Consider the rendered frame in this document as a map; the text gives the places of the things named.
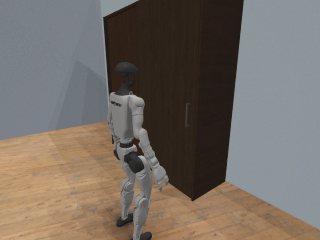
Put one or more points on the robot head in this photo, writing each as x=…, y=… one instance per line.
x=126, y=69

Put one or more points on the right robot hand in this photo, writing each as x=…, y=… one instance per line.
x=159, y=173

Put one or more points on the robot left upper arm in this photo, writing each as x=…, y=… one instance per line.
x=109, y=115

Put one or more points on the robot right upper arm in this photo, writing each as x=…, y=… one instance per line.
x=137, y=104

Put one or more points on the handle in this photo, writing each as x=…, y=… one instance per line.
x=186, y=115

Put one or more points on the robot left shin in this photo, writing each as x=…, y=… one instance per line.
x=126, y=200

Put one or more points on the wardrobe door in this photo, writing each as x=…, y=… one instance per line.
x=123, y=47
x=168, y=34

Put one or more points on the right robot forearm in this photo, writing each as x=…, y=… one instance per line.
x=146, y=148

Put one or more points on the left robot hand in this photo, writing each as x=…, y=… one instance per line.
x=115, y=144

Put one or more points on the left robot forearm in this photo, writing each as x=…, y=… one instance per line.
x=115, y=138

